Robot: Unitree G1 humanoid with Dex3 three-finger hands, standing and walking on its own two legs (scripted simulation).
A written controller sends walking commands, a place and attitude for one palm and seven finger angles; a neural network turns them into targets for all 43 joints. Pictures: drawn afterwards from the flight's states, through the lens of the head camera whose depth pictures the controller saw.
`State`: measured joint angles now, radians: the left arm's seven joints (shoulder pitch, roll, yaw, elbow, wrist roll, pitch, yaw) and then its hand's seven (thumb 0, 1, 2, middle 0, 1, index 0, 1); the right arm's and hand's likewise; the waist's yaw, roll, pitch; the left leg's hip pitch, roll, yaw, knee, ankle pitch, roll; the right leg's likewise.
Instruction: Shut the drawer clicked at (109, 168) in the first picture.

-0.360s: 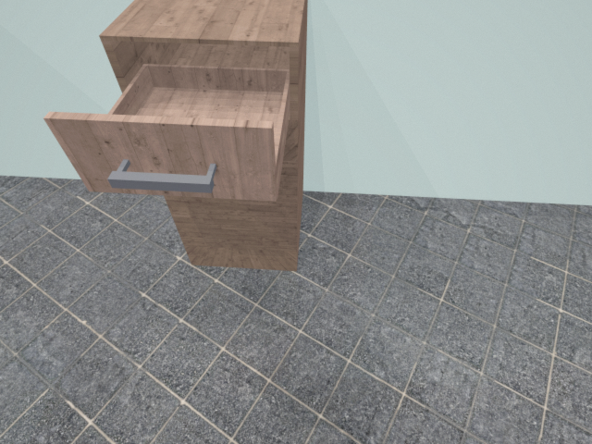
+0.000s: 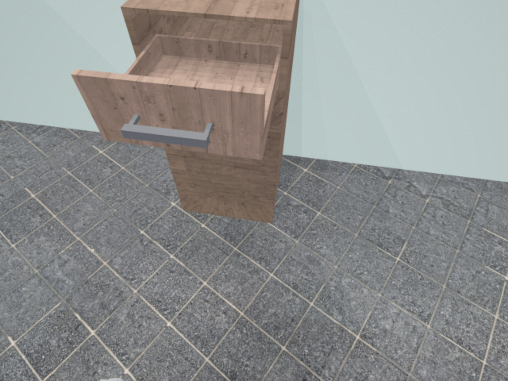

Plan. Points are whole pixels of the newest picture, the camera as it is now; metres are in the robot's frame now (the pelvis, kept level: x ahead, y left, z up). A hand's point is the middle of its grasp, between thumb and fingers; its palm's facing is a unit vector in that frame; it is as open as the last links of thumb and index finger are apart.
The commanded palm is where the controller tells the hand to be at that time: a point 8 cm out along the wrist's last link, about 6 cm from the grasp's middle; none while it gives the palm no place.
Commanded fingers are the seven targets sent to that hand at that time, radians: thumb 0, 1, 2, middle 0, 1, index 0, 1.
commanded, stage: turn or walk to find it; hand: left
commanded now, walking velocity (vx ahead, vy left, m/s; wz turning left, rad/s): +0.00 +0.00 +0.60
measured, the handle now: (168, 129) +0.57 +0.20 +0.05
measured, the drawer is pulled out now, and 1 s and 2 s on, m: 0.29 0.29 0.29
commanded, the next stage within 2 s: stand and wait in 0.20 s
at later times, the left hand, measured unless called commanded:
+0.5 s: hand out of the picture -0.01 +0.22 -0.17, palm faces +0.18 -0.94 -0.30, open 7.4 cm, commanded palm none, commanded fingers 0.00 0.90 0.90 -0.20 -0.30 -0.20 -0.30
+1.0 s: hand out of the picture +0.00 +0.19 -0.17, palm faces +0.20 -0.95 -0.23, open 7.4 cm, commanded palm none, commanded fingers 0.00 0.90 0.90 -0.20 -0.30 -0.20 -0.30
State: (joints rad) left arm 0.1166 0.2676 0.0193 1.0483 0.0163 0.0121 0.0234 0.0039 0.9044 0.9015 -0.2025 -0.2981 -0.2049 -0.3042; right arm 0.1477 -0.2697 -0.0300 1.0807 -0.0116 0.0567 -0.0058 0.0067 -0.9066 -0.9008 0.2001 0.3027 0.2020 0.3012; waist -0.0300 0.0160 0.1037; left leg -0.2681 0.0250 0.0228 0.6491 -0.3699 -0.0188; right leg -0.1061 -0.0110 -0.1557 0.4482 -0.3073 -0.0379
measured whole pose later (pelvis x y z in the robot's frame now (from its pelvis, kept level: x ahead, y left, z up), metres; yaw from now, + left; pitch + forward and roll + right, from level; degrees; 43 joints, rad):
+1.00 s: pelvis +0.00 -0.02 +0.01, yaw +11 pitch -2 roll +0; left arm 0.18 0.22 0.02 1.11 0.01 0.00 0.01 0.01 0.91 0.90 -0.20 -0.30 -0.20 -0.30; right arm 0.16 -0.19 -0.02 1.10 -0.02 0.01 -0.03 0.01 -0.91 -0.90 0.20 0.30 0.20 0.30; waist 0.00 0.00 0.08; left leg -0.16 0.04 -0.02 0.40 -0.21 -0.04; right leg -0.13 0.01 -0.02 0.40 -0.24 -0.01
